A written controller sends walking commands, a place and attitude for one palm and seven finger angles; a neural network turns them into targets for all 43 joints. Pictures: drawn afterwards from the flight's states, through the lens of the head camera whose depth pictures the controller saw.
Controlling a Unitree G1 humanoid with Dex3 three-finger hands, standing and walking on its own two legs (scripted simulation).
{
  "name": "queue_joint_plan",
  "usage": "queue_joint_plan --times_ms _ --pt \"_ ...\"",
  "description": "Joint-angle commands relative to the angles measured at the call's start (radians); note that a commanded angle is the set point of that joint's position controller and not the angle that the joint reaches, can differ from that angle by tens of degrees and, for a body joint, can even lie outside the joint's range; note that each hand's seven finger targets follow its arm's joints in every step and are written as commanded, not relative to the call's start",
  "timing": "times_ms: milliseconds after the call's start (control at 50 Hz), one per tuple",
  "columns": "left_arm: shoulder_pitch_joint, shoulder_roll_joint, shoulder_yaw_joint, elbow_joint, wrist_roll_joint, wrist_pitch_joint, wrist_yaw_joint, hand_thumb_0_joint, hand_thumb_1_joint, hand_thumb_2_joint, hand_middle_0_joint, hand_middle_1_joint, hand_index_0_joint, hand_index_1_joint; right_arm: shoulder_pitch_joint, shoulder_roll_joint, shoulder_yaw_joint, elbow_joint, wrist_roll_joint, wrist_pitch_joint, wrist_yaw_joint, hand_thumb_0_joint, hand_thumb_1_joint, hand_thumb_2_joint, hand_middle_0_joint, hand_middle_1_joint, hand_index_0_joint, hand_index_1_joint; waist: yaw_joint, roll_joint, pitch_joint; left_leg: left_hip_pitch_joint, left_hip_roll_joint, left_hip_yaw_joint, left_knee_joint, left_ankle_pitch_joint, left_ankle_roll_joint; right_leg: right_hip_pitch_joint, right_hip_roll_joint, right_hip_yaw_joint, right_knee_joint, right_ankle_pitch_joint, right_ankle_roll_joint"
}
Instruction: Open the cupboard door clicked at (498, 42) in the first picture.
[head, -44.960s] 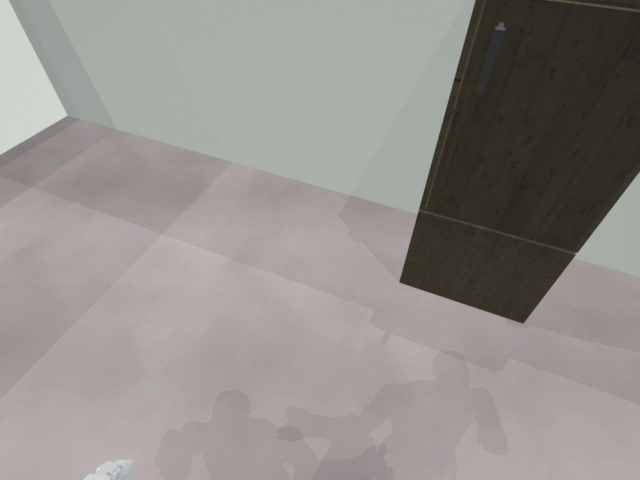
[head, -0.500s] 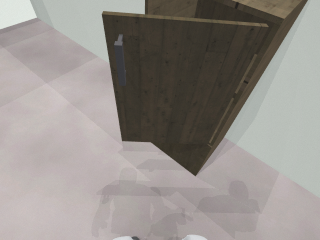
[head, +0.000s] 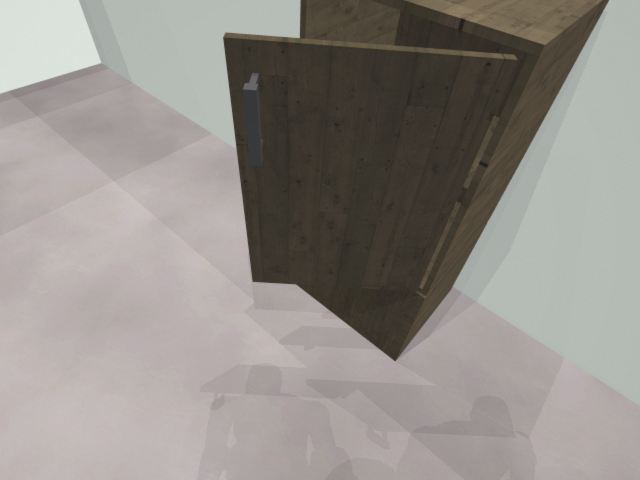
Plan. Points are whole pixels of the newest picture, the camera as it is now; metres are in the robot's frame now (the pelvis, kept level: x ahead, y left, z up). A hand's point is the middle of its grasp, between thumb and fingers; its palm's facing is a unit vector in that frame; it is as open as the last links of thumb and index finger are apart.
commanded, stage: come to a stop and stand still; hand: left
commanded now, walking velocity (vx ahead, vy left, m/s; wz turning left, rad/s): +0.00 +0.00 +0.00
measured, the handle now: (255, 120) +0.60 +0.15 +0.14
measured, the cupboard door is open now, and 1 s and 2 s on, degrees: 39 39 39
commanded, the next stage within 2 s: look again from close up in 0.48 s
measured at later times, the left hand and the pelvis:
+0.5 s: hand out of the picture +0.02 +0.16 -0.17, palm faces +0.02 -0.99 -0.17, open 7.3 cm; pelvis +0.02 +0.00 +0.01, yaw -1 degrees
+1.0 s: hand out of the picture +0.02 +0.17 -0.16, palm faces +0.01 -0.98 -0.21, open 7.4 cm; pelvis +0.02 +0.00 +0.01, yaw -1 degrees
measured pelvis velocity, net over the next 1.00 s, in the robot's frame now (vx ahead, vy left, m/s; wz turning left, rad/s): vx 0.02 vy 0.00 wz -0.01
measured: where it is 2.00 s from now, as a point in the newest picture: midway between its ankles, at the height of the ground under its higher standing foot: outside the picture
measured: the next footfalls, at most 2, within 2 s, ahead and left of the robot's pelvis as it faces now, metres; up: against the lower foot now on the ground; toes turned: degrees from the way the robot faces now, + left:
right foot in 0.28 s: +0.07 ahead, -0.12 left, +0.00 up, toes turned -5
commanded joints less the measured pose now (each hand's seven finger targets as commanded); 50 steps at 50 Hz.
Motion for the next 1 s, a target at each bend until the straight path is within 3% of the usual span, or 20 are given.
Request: queue_joint_plan --times_ms 0,20,40,80,140,200,220,260,280,340,440,540,560,580,620,660,700,760,840,980 --pt "-0.051 0.059 0.011 -0.077 0.004 -0.002 0.008 0.000 0.900 0.900 -0.200 -0.300 -0.200 -0.300 0.105 -0.158 -0.010 -0.031 -0.013 -0.030 -0.021 0.000 -0.900 -0.900 0.200 0.300 0.200 0.300 -0.041 0.221 0.107 0.019 0.329 -0.428 -0.418 -0.187 0.159 -0.268 -0.012 0.014 0.336 -0.213 -0.029" --pt "-0.040 0.058 0.011 -0.056 0.009 0.005 0.009 0.000 0.900 0.900 -0.200 -0.300 -0.200 -0.300 0.059 -0.113 0.006 -0.024 -0.009 -0.039 -0.026 0.000 -0.900 -0.900 0.200 0.300 0.200 0.300 -0.015 0.254 0.110 -0.023 0.290 -0.378 -0.432 -0.153 0.150 -0.248 -0.031 0.041 0.400 -0.178 -0.030" --pt "-0.042 0.060 0.010 -0.042 0.010 0.004 0.005 0.000 0.900 0.900 -0.200 -0.300 -0.200 -0.300 0.035 -0.082 0.017 -0.024 -0.006 -0.044 -0.029 0.000 -0.900 -0.900 0.200 0.300 0.200 0.300 -0.012 0.183 0.119 -0.031 0.260 -0.319 -0.410 -0.046 0.139 -0.237 -0.044 0.049 0.414 -0.135 -0.024" --pt "-0.027 0.025 -0.003 -0.025 0.001 -0.002 0.004 0.000 0.900 0.900 -0.200 -0.300 -0.200 -0.300 0.018 -0.073 0.028 -0.018 -0.002 -0.051 -0.034 0.000 -0.900 -0.900 0.200 0.300 0.200 0.300 0.003 0.099 0.079 0.044 0.224 -0.214 -0.343 0.273 0.137 -0.197 -0.042 0.036 0.326 -0.095 -0.008" --pt "-0.029 0.008 -0.011 -0.009 -0.009 -0.006 0.012 0.000 0.900 0.900 -0.200 -0.300 -0.200 -0.300 0.031 -0.083 0.028 0.003 -0.001 -0.052 -0.041 0.000 -0.900 -0.900 0.200 0.300 0.200 0.300 -0.004 0.092 0.019 0.109 0.208 -0.146 -0.255 0.559 0.139 -0.092 -0.028 0.009 0.139 -0.084 0.003" --pt "0.032 0.022 -0.010 0.028 -0.010 -0.008 0.022 0.000 0.900 0.900 -0.200 -0.300 -0.200 -0.300 0.023 -0.070 0.027 0.024 0.009 -0.042 -0.042 0.000 -0.900 -0.900 0.200 0.300 0.200 0.300 0.020 0.073 0.004 0.056 0.168 -0.126 -0.192 0.396 0.091 0.062 -0.024 0.008 -0.088 0.107 0.003" --pt "0.045 0.045 -0.008 0.037 -0.008 -0.014 0.026 0.000 0.900 0.900 -0.200 -0.300 -0.200 -0.300 0.024 -0.047 0.030 0.027 0.013 -0.043 -0.039 0.000 -0.900 -0.900 0.200 0.300 0.200 0.300 0.020 0.030 0.010 0.003 0.133 -0.118 -0.168 0.320 0.056 0.125 -0.052 0.064 -0.149 0.200 -0.009" --pt "0.042 0.079 -0.012 0.049 -0.008 -0.020 0.028 0.000 0.900 0.900 -0.200 -0.300 -0.200 -0.300 0.017 -0.009 0.037 0.026 0.017 -0.036 -0.033 0.000 -0.900 -0.900 0.200 0.300 0.200 0.300 0.001 -0.044 0.074 -0.043 0.063 -0.075 -0.183 0.100 0.007 0.090 -0.135 0.141 -0.156 0.281 -0.052" --pt "0.031 0.083 -0.014 0.049 -0.009 -0.016 0.025 0.000 0.900 0.900 -0.200 -0.300 -0.200 -0.300 0.023 -0.008 0.037 0.035 0.016 -0.035 -0.029 0.000 -0.900 -0.900 0.200 0.300 0.200 0.300 -0.005 0.001 0.093 -0.018 0.055 -0.082 -0.209 0.072 0.007 0.042 -0.134 0.122 -0.146 0.222 -0.055" --pt "0.018 0.055 -0.022 0.054 -0.009 -0.017 0.028 0.000 0.900 0.900 -0.200 -0.300 -0.200 -0.300 0.017 -0.024 0.032 0.053 0.012 -0.027 -0.030 0.000 -0.900 -0.900 0.200 0.300 0.200 0.300 -0.007 -0.094 0.093 0.028 0.080 -0.084 -0.202 0.158 0.011 0.016 -0.087 0.098 -0.139 0.231 -0.040" --pt "0.026 0.061 -0.025 0.058 -0.011 -0.017 0.031 0.000 0.900 0.900 -0.200 -0.300 -0.200 -0.300 0.005 -0.028 0.040 0.067 0.013 -0.034 -0.030 0.000 -0.900 -0.900 0.200 0.300 0.200 0.300 -0.003 0.014 0.054 0.064 0.088 -0.081 -0.222 0.216 0.010 0.051 -0.078 0.095 -0.144 0.247 -0.033" --pt "0.036 0.059 -0.027 0.069 -0.010 -0.018 0.032 0.000 0.900 0.900 -0.200 -0.300 -0.200 -0.300 -0.007 -0.034 0.041 0.069 0.014 -0.035 -0.033 0.000 -0.900 -0.900 0.200 0.300 0.200 0.300 -0.004 0.028 0.037 0.089 0.090 -0.079 -0.223 0.244 0.009 0.062 -0.080 0.094 -0.154 0.277 -0.033" --pt "0.085 0.118 -0.032 0.105 0.000 -0.042 0.073 0.000 0.900 0.900 -0.200 -0.300 -0.200 -0.300 -0.096 -0.095 0.045 -0.018 0.024 -0.054 -0.022 0.000 -0.900 -0.900 0.200 0.300 0.200 0.300 0.021 -0.009 0.046 0.021 0.112 -0.063 -0.017 0.426 -0.013 0.048 -0.118 0.119 -0.100 0.607 -0.031" --pt "0.056 0.130 -0.029 0.065 -0.008 -0.050 0.063 0.000 0.900 0.900 -0.200 -0.300 -0.200 -0.300 -0.020 -0.066 0.046 -0.035 0.012 -0.047 -0.019 0.000 -0.900 -0.900 0.200 0.300 0.200 0.300 -0.025 0.058 -0.040 0.024 0.065 -0.081 -0.087 0.119 -0.011 0.089 -0.136 0.136 -0.087 0.383 -0.058" --pt "0.027 0.104 -0.039 0.056 -0.007 -0.047 0.046 0.000 0.900 0.900 -0.200 -0.300 -0.200 -0.300 -0.003 -0.055 0.055 -0.026 0.001 -0.056 -0.015 0.000 -0.900 -0.900 0.200 0.300 0.200 0.300 -0.009 0.163 -0.005 -0.005 0.088 -0.105 -0.130 0.170 0.007 0.053 -0.085 0.098 -0.068 0.176 -0.067" --pt "0.032 0.092 -0.040 0.057 -0.007 -0.043 0.037 0.000 0.900 0.900 -0.200 -0.300 -0.200 -0.300 -0.005 -0.061 0.056 -0.039 0.005 -0.057 -0.019 0.000 -0.900 -0.900 0.200 0.300 0.200 0.300 -0.009 0.143 -0.025 0.019 0.093 -0.113 -0.137 0.222 0.015 0.053 -0.068 0.081 -0.061 0.154 -0.064" --pt "0.020 0.080 -0.045 0.060 -0.009 -0.041 0.032 0.000 0.900 0.900 -0.200 -0.300 -0.200 -0.300 -0.001 -0.071 0.055 -0.050 0.010 -0.054 -0.022 0.000 -0.900 -0.900 0.200 0.300 0.200 0.300 -0.016 0.032 0.007 0.017 0.093 -0.115 -0.143 0.179 0.022 0.028 -0.065 0.082 -0.076 0.142 -0.058" --pt "0.005 0.078 -0.046 0.055 -0.009 -0.037 0.028 0.000 0.900 0.900 -0.200 -0.300 -0.200 -0.300 -0.004 -0.076 0.056 -0.051 0.008 -0.050 -0.020 0.000 -0.900 -0.900 0.200 0.300 0.200 0.300 -0.015 -0.008 0.076 -0.012 0.085 -0.117 -0.176 0.113 0.024 -0.006 -0.062 0.092 -0.090 0.107 -0.054" --pt "0.005 0.086 -0.043 0.052 -0.009 -0.032 0.026 0.000 0.900 0.900 -0.200 -0.300 -0.200 -0.300 -0.005 -0.084 0.058 -0.042 0.007 -0.049 -0.018 0.000 -0.900 -0.900 0.200 0.300 0.200 0.300 -0.009 0.004 0.115 -0.036 0.081 -0.122 -0.215 0.059 0.026 -0.016 -0.058 0.093 -0.099 0.071 -0.050" --pt "0.001 0.105 -0.036 0.042 -0.012 -0.032 0.024 0.000 0.900 0.900 -0.200 -0.300 -0.200 -0.300 -0.009 -0.089 0.062 -0.024 0.006 -0.052 -0.017 0.000 -0.900 -0.900 0.200 0.300 0.200 0.300 -0.002 0.001 0.074 -0.010 0.077 -0.108 -0.218 0.081 0.025 0.015 -0.066 0.102 -0.109 0.101 -0.051"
